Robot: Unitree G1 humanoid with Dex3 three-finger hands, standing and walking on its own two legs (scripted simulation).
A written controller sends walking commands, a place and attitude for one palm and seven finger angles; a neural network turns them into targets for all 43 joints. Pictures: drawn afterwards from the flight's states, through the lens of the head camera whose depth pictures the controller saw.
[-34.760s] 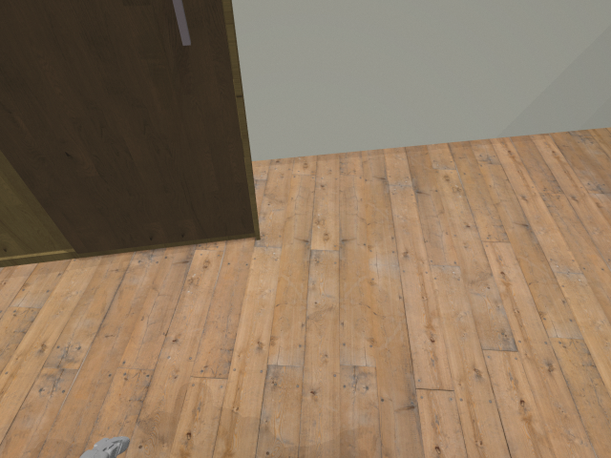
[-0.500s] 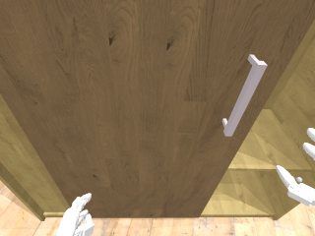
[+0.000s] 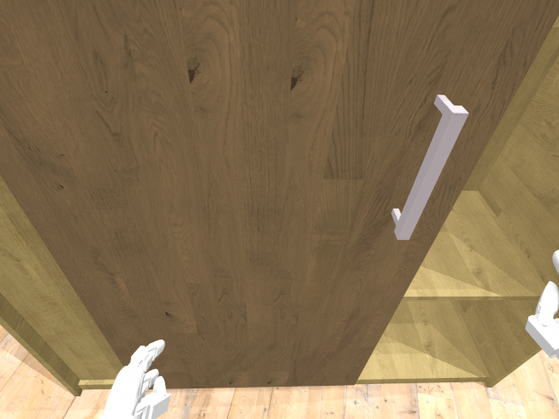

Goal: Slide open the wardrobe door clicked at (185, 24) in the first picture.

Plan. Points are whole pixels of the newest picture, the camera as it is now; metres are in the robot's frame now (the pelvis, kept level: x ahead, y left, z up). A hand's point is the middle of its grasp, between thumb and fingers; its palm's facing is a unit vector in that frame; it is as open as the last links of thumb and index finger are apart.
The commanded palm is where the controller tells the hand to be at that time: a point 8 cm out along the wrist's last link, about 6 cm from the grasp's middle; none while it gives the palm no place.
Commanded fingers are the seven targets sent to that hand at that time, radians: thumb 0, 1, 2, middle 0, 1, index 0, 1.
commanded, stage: draw the hand back to the body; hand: right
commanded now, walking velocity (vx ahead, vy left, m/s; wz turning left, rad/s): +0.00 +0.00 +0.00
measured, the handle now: (420, 174) +0.40 -0.21 +0.19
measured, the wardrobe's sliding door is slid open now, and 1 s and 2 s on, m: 0.49 0.49 0.49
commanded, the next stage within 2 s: step back with the hand held close in 0.02 s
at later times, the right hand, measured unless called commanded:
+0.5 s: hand (531, 325) +0.18 -0.27 +0.15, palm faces +0.33 +0.81 -0.48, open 7.4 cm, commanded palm +0.13 -0.31 +0.17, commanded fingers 0.00 -0.90 -0.90 0.20 0.30 0.20 0.30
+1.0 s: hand out of the picture +0.12 -0.31 +0.17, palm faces +0.44 +0.78 -0.45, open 7.4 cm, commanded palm +0.05 -0.34 +0.17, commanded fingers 0.00 -0.90 -0.90 0.20 0.30 0.20 0.30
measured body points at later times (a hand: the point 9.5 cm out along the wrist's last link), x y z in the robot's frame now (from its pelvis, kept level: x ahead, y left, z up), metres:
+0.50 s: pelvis -0.03 -0.02 +0.00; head -0.01 -0.02 +0.45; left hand +0.14 +0.23 -0.08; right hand +0.16 -0.31 +0.18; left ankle +0.00 +0.11 -0.74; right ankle +0.01 -0.09 -0.74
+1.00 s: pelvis -0.08 -0.04 -0.01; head -0.07 -0.08 +0.44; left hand +0.07 +0.20 -0.08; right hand +0.09 -0.35 +0.19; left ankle -0.13 +0.10 -0.71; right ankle +0.01 -0.09 -0.74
